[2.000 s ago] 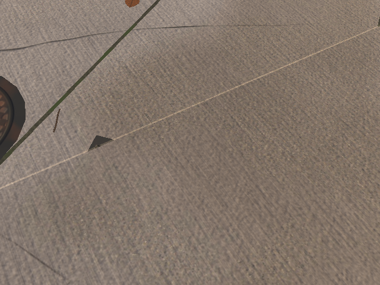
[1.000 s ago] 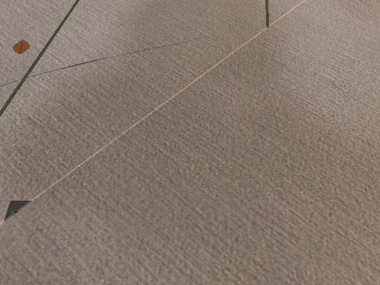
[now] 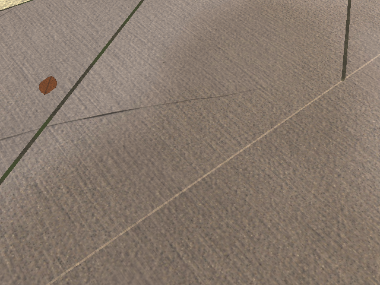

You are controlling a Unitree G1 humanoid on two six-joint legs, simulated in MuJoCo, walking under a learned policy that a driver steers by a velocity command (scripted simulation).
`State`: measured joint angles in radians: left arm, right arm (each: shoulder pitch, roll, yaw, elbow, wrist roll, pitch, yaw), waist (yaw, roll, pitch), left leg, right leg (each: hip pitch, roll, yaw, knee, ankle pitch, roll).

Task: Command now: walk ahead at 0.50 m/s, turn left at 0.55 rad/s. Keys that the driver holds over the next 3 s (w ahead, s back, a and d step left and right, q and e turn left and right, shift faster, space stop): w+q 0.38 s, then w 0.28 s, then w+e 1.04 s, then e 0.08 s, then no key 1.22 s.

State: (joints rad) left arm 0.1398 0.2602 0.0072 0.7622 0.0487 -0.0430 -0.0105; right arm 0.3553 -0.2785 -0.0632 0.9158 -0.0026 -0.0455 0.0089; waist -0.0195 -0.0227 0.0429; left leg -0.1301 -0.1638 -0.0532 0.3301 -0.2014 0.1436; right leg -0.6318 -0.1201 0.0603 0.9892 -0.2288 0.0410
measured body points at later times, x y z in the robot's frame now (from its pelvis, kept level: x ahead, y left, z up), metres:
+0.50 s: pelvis +0.27 -0.05 +0.00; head +0.30 -0.05 +0.45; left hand +0.24 +0.23 -0.11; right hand +0.48 -0.27 -0.12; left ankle +0.28 +0.10 -0.66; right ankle +0.28 -0.14 -0.74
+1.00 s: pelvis +0.50 +0.07 +0.01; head +0.52 +0.09 +0.45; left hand +0.51 +0.35 -0.14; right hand +0.59 -0.18 -0.12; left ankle +0.45 +0.13 -0.74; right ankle +0.60 -0.06 -0.66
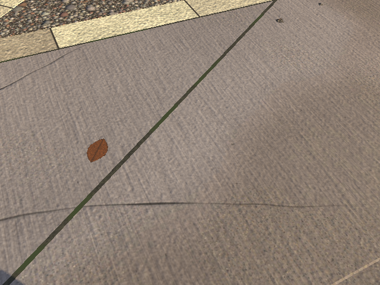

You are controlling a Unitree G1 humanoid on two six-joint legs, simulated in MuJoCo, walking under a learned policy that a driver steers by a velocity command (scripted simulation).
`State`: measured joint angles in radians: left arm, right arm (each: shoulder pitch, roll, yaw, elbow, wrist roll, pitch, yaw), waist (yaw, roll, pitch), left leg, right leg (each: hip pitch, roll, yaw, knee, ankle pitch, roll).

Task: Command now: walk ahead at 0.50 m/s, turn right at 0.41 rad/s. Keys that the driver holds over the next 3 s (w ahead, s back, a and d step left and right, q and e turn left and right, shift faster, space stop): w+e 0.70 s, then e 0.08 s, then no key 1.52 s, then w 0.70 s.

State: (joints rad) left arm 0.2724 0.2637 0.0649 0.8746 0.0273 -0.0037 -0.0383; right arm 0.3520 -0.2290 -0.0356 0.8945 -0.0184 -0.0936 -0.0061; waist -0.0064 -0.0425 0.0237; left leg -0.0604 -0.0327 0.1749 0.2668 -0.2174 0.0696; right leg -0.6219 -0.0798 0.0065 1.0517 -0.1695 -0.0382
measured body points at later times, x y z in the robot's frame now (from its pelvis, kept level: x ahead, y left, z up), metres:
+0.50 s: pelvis +0.26 -0.07 -0.01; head +0.28 -0.09 +0.44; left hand +0.38 +0.19 -0.13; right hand +0.32 -0.35 -0.12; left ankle +0.36 +0.09 -0.67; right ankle +0.24 -0.11 -0.75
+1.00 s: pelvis +0.49 -0.09 -0.01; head +0.54 -0.10 +0.44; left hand +0.72 +0.09 -0.14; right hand +0.45 -0.38 -0.11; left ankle +0.59 -0.04 -0.75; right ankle +0.40 -0.18 -0.67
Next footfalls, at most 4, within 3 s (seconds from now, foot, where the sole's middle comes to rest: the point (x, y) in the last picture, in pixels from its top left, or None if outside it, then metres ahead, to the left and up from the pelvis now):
0.26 right None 0.28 -0.12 -0.78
0.80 left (207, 250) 0.63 -0.06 -0.78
1.22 right None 0.50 -0.24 -0.78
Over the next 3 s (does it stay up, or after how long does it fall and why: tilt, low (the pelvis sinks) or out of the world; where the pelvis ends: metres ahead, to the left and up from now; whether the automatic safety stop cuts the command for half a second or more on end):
stays up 0.71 -0.27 -0.02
